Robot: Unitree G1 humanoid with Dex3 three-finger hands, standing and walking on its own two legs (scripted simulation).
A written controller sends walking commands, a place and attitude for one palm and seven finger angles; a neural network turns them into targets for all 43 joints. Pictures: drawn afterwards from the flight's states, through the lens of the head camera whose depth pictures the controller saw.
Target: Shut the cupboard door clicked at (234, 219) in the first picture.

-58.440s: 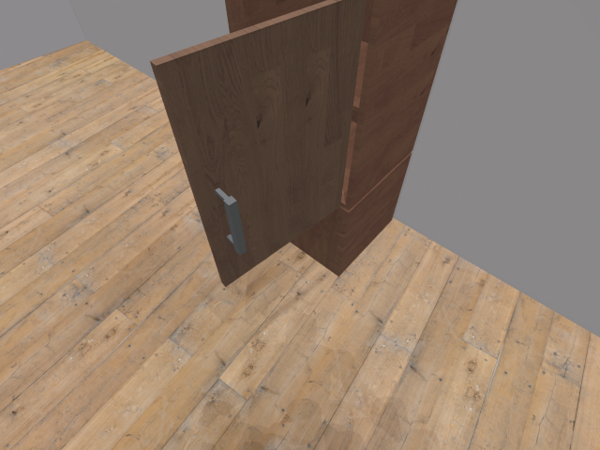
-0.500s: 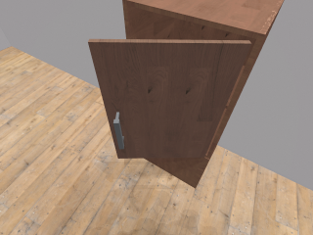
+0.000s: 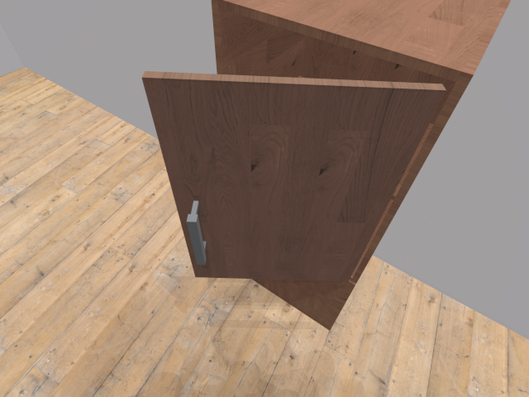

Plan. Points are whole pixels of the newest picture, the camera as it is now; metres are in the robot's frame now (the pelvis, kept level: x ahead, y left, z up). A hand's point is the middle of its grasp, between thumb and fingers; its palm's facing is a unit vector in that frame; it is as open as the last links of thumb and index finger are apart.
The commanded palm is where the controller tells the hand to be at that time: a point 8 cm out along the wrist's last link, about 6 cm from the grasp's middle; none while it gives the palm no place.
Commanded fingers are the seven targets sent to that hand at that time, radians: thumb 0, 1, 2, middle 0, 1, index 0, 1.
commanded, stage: come to a stop and stand still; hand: left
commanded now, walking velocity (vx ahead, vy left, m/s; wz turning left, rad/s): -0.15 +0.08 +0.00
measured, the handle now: (198, 234) +0.44 +0.17 -0.10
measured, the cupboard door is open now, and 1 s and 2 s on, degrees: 34 34 34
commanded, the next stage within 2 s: look again from close up in 1.44 s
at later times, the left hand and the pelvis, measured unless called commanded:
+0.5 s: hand out of the picture +0.01 +0.21 -0.17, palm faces +0.00 -0.97 -0.25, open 7.4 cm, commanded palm none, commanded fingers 0.00 0.90 0.90 -0.20 -0.30 -0.20 -0.30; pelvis -0.03 +0.02 -0.01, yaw -1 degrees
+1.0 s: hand out of the picture +0.00 +0.18 -0.17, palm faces -0.02 -0.98 -0.19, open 7.4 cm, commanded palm none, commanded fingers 0.00 0.90 0.90 -0.20 -0.30 -0.20 -0.30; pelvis -0.01 +0.01 +0.00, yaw -1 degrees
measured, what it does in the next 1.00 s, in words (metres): stands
